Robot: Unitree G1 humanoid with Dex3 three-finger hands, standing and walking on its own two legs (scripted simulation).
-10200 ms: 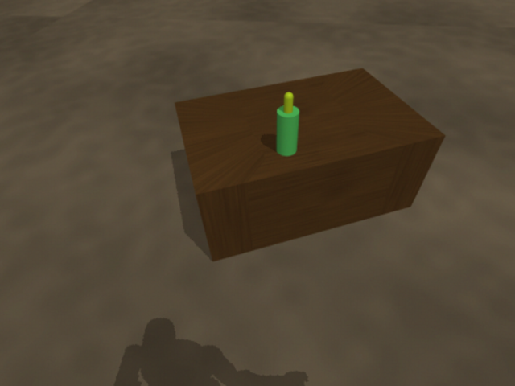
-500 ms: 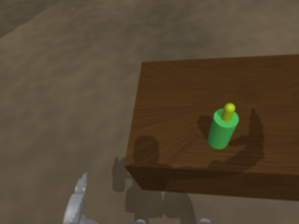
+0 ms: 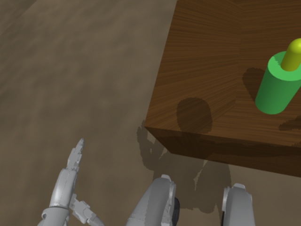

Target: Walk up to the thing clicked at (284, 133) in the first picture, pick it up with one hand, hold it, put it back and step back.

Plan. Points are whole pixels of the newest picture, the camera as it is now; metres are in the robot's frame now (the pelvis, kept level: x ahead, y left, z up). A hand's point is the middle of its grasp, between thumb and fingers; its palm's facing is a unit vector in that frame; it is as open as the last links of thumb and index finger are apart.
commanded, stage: close in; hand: right
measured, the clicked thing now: (282, 78) +0.51 -0.21 -0.03
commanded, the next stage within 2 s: rest palm in 0.46 s
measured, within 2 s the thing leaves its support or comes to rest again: neither
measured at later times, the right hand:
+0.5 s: hand (288, 100) +0.47 -0.23 -0.08, palm faces +0.21 +0.98 +0.04, open 17.8 cm
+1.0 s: hand (275, 97) +0.48 -0.20 -0.07, palm faces +0.22 +0.97 +0.02, open 17.6 cm
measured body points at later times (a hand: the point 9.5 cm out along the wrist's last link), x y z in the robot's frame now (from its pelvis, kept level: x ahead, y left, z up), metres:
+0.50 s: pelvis -0.01 +0.01 -0.04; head +0.16 -0.08 +0.37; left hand +0.17 +0.26 +0.06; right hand +0.46 -0.29 -0.08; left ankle +0.05 +0.15 -0.58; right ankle +0.06 -0.11 -0.58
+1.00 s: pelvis +0.00 +0.02 -0.03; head +0.17 -0.06 +0.38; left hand +0.17 +0.28 +0.07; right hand +0.46 -0.26 -0.07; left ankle +0.05 +0.15 -0.58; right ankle +0.06 -0.11 -0.58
